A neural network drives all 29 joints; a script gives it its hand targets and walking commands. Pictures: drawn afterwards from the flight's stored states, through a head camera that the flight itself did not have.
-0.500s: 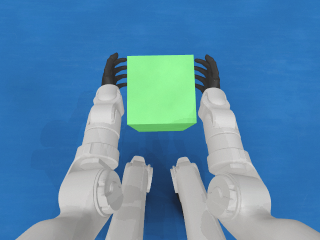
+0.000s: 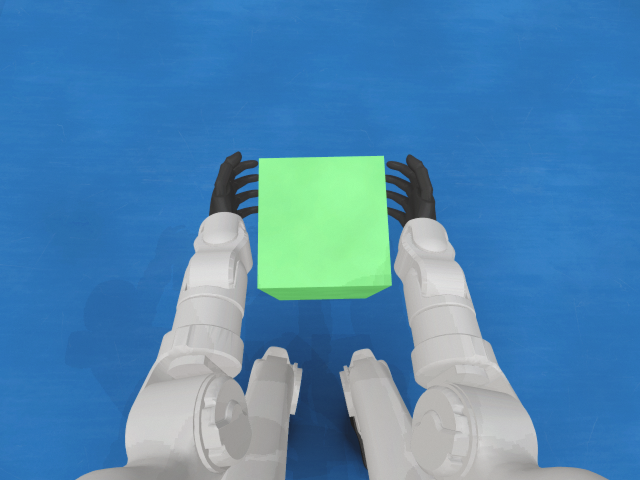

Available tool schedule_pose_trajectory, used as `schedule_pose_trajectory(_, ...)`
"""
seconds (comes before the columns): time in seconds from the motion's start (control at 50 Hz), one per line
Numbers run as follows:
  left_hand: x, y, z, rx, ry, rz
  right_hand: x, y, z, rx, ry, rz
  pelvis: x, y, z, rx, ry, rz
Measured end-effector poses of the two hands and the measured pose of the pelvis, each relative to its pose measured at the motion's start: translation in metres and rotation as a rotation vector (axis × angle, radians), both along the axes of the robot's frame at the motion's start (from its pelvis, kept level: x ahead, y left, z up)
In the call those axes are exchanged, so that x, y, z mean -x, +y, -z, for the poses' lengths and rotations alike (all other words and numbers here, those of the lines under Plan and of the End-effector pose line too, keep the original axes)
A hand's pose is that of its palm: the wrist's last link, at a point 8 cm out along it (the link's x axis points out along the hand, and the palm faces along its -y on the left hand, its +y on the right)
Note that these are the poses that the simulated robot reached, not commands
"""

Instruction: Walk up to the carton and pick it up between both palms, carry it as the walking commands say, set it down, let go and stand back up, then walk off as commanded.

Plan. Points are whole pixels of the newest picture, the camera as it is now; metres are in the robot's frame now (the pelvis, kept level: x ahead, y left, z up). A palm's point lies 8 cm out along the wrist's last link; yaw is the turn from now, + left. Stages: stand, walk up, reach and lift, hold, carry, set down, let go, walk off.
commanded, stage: reach and lift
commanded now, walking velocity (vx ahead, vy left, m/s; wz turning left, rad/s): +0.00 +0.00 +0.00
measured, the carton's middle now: (322, 241) +0.42 +0.00 -0.13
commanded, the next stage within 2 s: none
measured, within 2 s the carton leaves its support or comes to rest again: neither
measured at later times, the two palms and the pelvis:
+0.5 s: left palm (218, 207) +0.41 +0.12 +0.02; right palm (441, 211) +0.40 -0.12 +0.03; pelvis +0.02 +0.00 +0.07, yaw +0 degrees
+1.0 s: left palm (202, 192) +0.39 +0.12 +0.09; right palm (474, 190) +0.39 -0.12 +0.10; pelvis +0.04 +0.00 +0.13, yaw -1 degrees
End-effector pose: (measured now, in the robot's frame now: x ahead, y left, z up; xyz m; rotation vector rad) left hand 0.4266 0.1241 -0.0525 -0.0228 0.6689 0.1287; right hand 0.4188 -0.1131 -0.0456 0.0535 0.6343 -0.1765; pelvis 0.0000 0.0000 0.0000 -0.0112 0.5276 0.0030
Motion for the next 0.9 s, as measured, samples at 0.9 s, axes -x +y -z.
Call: schedule_pose_trajectory(0.9, 0.031, -0.006, -0.131, -0.010, -0.003, -0.009, 0.026, -0.005, -0.132, 0.029, -0.003, -0.028, -0.036, -0.001, -0.116, -0.007, -0.228, 0.018)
